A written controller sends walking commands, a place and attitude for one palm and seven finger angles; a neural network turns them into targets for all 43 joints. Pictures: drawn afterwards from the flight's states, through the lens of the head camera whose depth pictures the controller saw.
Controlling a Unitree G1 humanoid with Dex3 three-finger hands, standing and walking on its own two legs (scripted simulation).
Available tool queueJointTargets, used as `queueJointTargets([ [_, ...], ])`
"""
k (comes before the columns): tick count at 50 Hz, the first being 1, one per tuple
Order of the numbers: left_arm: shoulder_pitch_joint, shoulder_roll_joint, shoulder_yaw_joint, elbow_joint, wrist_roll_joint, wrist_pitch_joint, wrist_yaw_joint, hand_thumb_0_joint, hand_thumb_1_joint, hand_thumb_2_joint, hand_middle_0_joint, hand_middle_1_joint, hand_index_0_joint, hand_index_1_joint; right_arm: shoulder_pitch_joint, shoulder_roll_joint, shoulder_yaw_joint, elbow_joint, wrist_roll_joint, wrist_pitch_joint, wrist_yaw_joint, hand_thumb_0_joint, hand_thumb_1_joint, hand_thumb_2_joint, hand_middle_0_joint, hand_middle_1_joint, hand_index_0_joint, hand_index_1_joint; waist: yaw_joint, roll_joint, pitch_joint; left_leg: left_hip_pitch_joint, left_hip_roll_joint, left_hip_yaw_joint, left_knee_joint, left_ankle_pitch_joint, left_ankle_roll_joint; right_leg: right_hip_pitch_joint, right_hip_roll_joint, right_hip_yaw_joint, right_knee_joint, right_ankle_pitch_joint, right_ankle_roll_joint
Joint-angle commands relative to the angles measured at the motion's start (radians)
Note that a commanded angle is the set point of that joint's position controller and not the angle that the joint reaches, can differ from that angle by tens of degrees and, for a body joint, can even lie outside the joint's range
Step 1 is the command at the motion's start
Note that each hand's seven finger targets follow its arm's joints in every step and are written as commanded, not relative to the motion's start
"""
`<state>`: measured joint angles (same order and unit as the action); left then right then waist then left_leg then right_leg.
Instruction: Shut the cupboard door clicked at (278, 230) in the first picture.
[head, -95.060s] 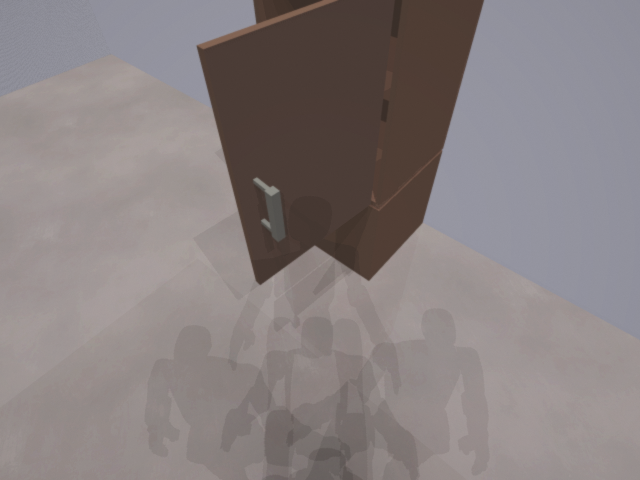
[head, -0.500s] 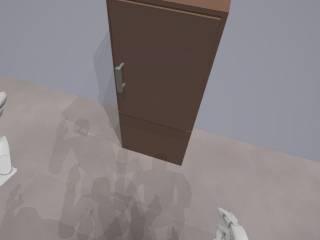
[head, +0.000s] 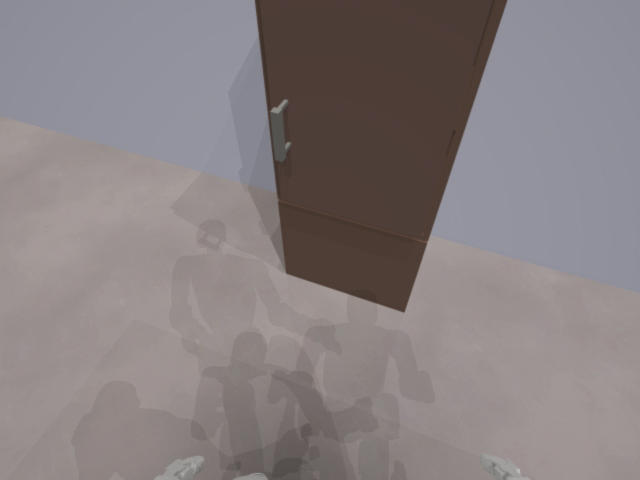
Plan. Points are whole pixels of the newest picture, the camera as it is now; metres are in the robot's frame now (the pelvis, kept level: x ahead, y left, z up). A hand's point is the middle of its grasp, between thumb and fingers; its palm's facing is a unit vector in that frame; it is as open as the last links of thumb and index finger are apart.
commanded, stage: let the arm hang, fingers relaxed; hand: left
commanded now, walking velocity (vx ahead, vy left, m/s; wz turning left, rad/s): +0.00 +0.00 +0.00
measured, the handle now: (282, 130) +0.86 +0.10 -0.06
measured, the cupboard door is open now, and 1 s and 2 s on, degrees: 0 0 0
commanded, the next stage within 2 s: look to check the result in 0.86 s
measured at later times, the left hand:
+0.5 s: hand out of the picture -0.04 +0.20 -0.16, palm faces +0.02 -0.98 -0.18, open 7.4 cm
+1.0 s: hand out of the picture -0.05 +0.18 -0.16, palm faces +0.03 -0.99 -0.16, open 7.4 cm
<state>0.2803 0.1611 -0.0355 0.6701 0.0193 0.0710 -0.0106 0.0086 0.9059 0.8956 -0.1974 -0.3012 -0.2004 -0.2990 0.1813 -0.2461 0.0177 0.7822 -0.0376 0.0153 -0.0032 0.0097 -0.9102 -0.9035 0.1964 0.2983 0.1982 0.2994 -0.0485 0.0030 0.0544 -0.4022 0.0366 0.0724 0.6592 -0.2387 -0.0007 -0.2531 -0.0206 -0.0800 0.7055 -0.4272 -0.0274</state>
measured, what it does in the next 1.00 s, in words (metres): stands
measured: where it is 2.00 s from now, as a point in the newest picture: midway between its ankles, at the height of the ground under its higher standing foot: outside the picture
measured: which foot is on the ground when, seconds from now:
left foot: down 0.00-1.00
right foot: down 0.00-1.00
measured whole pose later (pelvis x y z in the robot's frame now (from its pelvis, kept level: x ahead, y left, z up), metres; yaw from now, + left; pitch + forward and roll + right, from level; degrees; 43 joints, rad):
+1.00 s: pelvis +0.00 +0.03 +0.02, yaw -1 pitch -2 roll +0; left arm 0.39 0.11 0.01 1.15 0.02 0.01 0.04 0.00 0.91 0.90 -0.20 -0.30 -0.20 -0.30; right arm 0.32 -0.11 -0.01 1.14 -0.02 0.02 -0.03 0.00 -0.91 -0.90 0.20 0.30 0.20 0.30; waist 0.00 0.00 0.01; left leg -0.26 0.01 0.09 0.40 -0.10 0.04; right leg -0.12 -0.03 -0.05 0.43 -0.27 0.01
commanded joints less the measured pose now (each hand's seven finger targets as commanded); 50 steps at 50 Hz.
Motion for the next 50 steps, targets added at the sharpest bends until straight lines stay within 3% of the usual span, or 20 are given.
queueJointTargets([
  [1, -0.006, 0.217, 0.076, 0.033, 0.003, -0.083, 0.025, 0.0, 0.9, 0.9, -0.2, -0.3, -0.2, -0.3, -0.002, -0.063, -0.032, -0.003, 0.005, -0.002, -0.011, 0.0, -0.9, -0.9, 0.2, 0.3, 0.2, 0.3, 0.033, -0.091, -0.105, 0.096, -0.006, -0.058, -0.028, -0.075, -0.01, 0.006, -0.228, 0.26, -0.345, 0.421, -0.113],
  [2, -0.011, 0.213, 0.073, 0.067, 0.0, -0.082, 0.027, 0.0, 0.9, 0.9, -0.2, -0.3, -0.2, -0.3, 0.021, -0.062, -0.031, 0.027, 0.009, -0.004, -0.011, 0.0, -0.9, -0.9, 0.2, 0.3, 0.2, 0.3, 0.02, -0.023, -0.09, 0.157, 0.006, -0.063, -0.082, 0.06, -0.008, -0.022, -0.189, 0.224, -0.323, 0.405, -0.09],
  [3, 0.012, 0.153, 0.09, 0.08, 0.003, -0.085, 0.031, 0.0, 0.9, 0.9, -0.2, -0.3, -0.2, -0.3, 0.042, -0.04, -0.036, 0.052, 0.003, -0.011, -0.013, 0.0, -0.9, -0.9, 0.2, 0.3, 0.2, 0.3, 0.026, 0.056, -0.112, 0.203, 0.025, -0.087, -0.125, 0.204, 0.005, -0.008, -0.144, 0.17, -0.288, 0.431, -0.062],
  [4, 0.035, 0.144, 0.085, 0.106, -0.002, -0.084, 0.033, 0.0, 0.9, 0.9, -0.2, -0.3, -0.2, -0.3, 0.058, -0.045, -0.036, 0.076, 0.005, -0.017, -0.017, 0.0, -0.9, -0.9, 0.2, 0.3, 0.2, 0.3, 0.035, 0.106, -0.143, 0.236, 0.05, -0.1, -0.14, 0.306, 0.018, 0.024, -0.109, 0.132, -0.269, 0.433, -0.036],
  [5, 0.046, 0.139, 0.075, 0.138, -0.005, -0.079, 0.035, 0.0, 0.9, 0.9, -0.2, -0.3, -0.2, -0.3, 0.064, -0.052, -0.035, 0.099, 0.01, -0.016, -0.02, 0.0, -0.9, -0.9, 0.2, 0.3, 0.2, 0.3, 0.04, 0.118, -0.139, 0.227, 0.069, -0.112, -0.162, 0.28, 0.026, 0.046, -0.09, 0.121, -0.297, 0.347, -0.022],
  [6, 0.06, 0.131, 0.073, 0.167, -0.004, -0.073, 0.037, 0.0, 0.9, 0.9, -0.2, -0.3, -0.2, -0.3, 0.054, -0.05, -0.037, 0.118, 0.013, -0.01, -0.02, 0.0, -0.9, -0.9, 0.2, 0.3, 0.2, 0.3, 0.046, 0.101, -0.104, 0.204, 0.076, -0.118, -0.189, 0.179, 0.026, 0.036, -0.087, 0.125, -0.345, 0.241, -0.021],
  [8, 0.052, 0.133, 0.07, 0.22, -0.002, -0.066, 0.034, 0.0, 0.9, 0.9, -0.2, -0.3, -0.2, -0.3, 0.056, -0.041, -0.042, 0.144, 0.016, -0.002, -0.023, 0.0, -0.9, -0.9, 0.2, 0.3, 0.2, 0.3, 0.039, 0.051, -0.024, 0.196, 0.072, -0.124, -0.226, 0.097, 0.023, -0.009, -0.083, 0.121, -0.387, 0.151, -0.023],
  [11, 0.066, 0.121, 0.061, 0.287, -0.003, -0.064, 0.032, 0.0, 0.9, 0.9, -0.2, -0.3, -0.2, -0.3, 0.081, -0.042, -0.041, 0.191, 0.016, 0.001, -0.025, 0.0, -0.9, -0.9, 0.2, 0.3, 0.2, 0.3, 0.036, 0.019, 0.042, 0.184, 0.071, -0.128, -0.289, -0.005, 0.024, -0.031, -0.074, 0.126, -0.423, 0.088, -0.025],
  [18, 0.113, 0.116, 0.053, 0.391, -0.005, -0.068, 0.034, 0.0, 0.9, 0.9, -0.2, -0.3, -0.2, -0.3, 0.124, -0.039, -0.037, 0.264, 0.021, -0.01, -0.028, 0.0, -0.9, -0.9, 0.2, 0.3, 0.2, 0.3, 0.043, -0.011, 0.017, 0.206, 0.076, -0.122, -0.343, -0.01, 0.027, 0.017, -0.073, 0.112, -0.42, 0.119, -0.017],
  [26, 0.162, 0.083, 0.052, 0.449, -0.002, -0.06, 0.04, 0.0, 0.9, 0.9, -0.2, -0.3, -0.2, -0.3, 0.155, -0.017, -0.038, 0.312, 0.021, -0.009, -0.033, 0.0, -0.9, -0.9, 0.2, 0.3, 0.2, 0.3, 0.053, 0.034, 0.066, 0.157, 0.077, -0.143, -0.414, -0.128, 0.029, 0.017, -0.06, 0.093, -0.388, 0.104, -0.007],
  [31, 0.183, 0.062, 0.054, 0.462, 0.001, -0.058, 0.043, 0.0, 0.9, 0.9, -0.2, -0.3, -0.2, -0.3, 0.173, -0.006, -0.044, 0.323, 0.019, -0.008, -0.035, 0.0, -0.9, -0.9, 0.2, 0.3, 0.2, 0.3, 0.055, 0.038, 0.057, 0.147, 0.08, -0.157, -0.438, -0.179, 0.032, 0.015, -0.05, 0.084, -0.364, 0.099, -0.003],
  [34, 0.192, 0.055, 0.056, 0.466, 0.003, -0.059, 0.045, 0.0, 0.9, 0.9, -0.2, -0.3, -0.2, -0.3, 0.185, 0.005, -0.046, 0.326, 0.02, -0.008, -0.035, 0.0, -0.9, -0.9, 0.2, 0.3, 0.2, 0.3, 0.056, 0.034, 0.056, 0.134, 0.078, -0.157, -0.441, -0.183, 0.034, 0.02, -0.051, 0.082, -0.362, 0.103, -0.003],
  [39, 0.195, 0.045, 0.056, 0.467, 0.001, -0.068, 0.048, 0.0, 0.9, 0.9, -0.2, -0.3, -0.2, -0.3, 0.203, 0.028, -0.044, 0.332, 0.021, -0.008, -0.034, 0.0, -0.9, -0.9, 0.2, 0.3, 0.2, 0.3, 0.047, -0.012, 0.05, 0.173, 0.063, -0.125, -0.39, -0.086, 0.033, -0.011, -0.063, 0.097, -0.387, 0.103, -0.008],
  [44, 0.196, 0.04, 0.056, 0.468, -0.001, -0.071, 0.05, 0.0, 0.9, 0.9, -0.2, -0.3, -0.2, -0.3, 0.21, 0.037, -0.043, 0.338, 0.022, -0.009, -0.034, 0.0, -0.9, -0.9, 0.2, 0.3, 0.2, 0.3, 0.043, 0.012, 0.047, 0.19, 0.061, -0.119, -0.373, -0.05, 0.032, -0.019, -0.065, 0.1, -0.386, 0.113, -0.009],
  [50, 0.203, 0.033, 0.056, 0.473, 0.001, -0.067, 0.051, 0.0, 0.9, 0.9, -0.2, -0.3, -0.2, -0.3, 0.208, 0.038, -0.043, 0.337, 0.021, -0.005, -0.035, 0.0, -0.9, -0.9, 0.2, 0.3, 0.2, 0.3, 0.043, 0.019, 0.081, 0.172, 0.067, -0.131, -0.394, -0.103, 0.032, -0.035, -0.057, 0.099, -0.386, 0.092, -0.006],
])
